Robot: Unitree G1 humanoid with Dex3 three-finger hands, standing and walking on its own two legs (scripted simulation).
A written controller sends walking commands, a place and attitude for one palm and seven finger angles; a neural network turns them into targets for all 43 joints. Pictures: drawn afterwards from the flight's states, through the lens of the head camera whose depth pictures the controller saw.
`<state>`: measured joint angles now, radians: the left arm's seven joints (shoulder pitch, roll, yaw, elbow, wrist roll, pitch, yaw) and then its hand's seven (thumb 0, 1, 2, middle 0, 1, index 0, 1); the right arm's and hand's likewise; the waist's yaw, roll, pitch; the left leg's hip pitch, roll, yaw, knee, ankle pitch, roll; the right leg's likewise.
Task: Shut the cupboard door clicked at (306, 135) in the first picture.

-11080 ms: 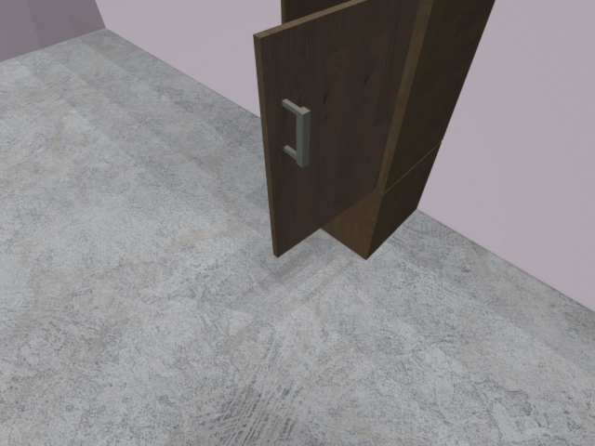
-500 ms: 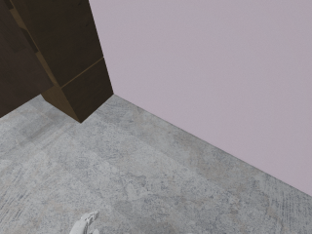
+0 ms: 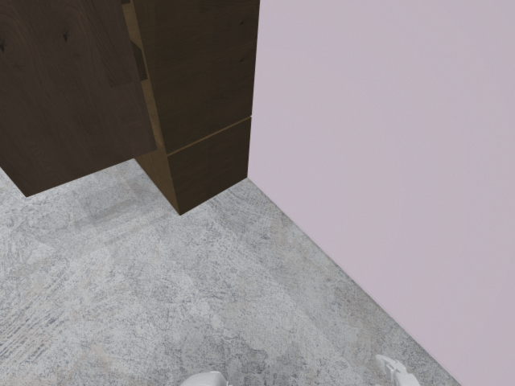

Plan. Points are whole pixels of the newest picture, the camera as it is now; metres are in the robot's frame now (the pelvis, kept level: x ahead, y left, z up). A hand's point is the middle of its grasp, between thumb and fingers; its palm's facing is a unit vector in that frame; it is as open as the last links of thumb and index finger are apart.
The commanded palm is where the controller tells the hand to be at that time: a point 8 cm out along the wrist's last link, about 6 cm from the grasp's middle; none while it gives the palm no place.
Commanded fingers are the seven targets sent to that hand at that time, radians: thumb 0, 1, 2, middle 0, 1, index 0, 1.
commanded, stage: walk to a spot facing it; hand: left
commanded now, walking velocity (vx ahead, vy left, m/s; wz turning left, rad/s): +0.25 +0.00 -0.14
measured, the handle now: out of the picture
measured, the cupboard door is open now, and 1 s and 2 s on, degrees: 84 84 84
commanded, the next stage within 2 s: turn to face it in 0.02 s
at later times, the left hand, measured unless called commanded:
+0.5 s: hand (177, 299) +0.28 +0.18 -0.14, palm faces +0.08 -0.98 -0.19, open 7.4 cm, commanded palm none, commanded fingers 0.00 0.90 0.90 -0.20 -0.30 -0.20 -0.30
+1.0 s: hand out of the picture +0.09 +0.25 -0.18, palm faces +0.46 -0.85 -0.25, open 7.3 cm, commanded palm none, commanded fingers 0.00 0.90 0.90 -0.20 -0.30 -0.20 -0.30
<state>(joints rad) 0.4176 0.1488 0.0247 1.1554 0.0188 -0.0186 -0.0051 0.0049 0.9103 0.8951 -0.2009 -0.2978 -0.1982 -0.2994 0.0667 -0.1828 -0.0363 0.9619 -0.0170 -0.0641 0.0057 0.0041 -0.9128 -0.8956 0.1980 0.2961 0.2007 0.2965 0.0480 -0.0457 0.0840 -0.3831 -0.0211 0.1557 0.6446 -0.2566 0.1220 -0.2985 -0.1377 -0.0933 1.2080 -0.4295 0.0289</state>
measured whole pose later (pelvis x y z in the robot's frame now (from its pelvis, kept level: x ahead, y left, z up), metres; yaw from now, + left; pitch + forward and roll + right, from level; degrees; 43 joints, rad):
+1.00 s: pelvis +0.17 +0.04 +0.00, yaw +25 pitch -1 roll -1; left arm 0.25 0.29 0.07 0.97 0.02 0.05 0.02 0.00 0.91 0.90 -0.20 -0.30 -0.20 -0.30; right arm 0.02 -0.27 -0.05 0.88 -0.02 0.03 0.02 0.01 -0.91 -0.90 0.20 0.30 0.20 0.30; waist 0.04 -0.07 0.12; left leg -0.37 -0.01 0.11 0.70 -0.30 0.09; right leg -0.33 -0.15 -0.14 0.99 -0.57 0.07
